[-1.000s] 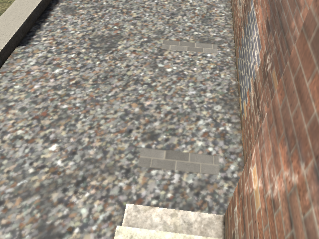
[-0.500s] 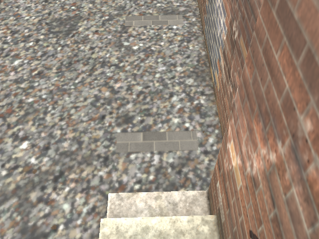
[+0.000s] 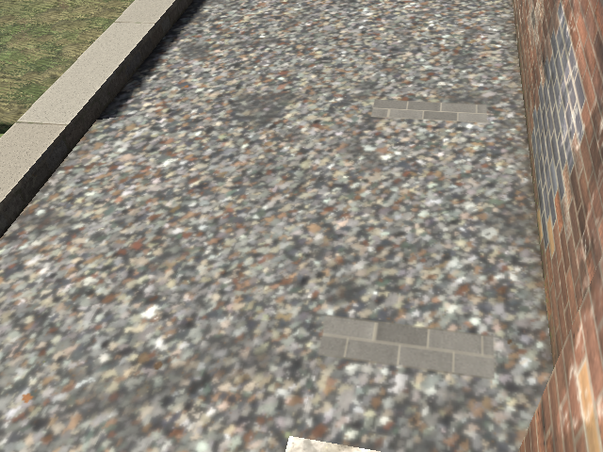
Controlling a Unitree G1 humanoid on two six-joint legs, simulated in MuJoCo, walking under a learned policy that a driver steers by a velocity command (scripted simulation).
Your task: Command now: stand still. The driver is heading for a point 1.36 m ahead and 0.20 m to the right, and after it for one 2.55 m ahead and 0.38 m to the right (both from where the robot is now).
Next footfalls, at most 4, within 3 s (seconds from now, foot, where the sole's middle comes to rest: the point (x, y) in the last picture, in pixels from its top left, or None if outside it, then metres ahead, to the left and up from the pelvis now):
0.08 left None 0.02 0.10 -0.76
1.04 left None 0.19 0.19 -0.81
1.18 left None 0.24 0.20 -0.93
1.56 right None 0.49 -0.15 -1.15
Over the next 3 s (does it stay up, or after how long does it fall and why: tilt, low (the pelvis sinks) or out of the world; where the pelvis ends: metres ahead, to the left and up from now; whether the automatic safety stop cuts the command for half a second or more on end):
stays up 1.16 -0.20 -0.78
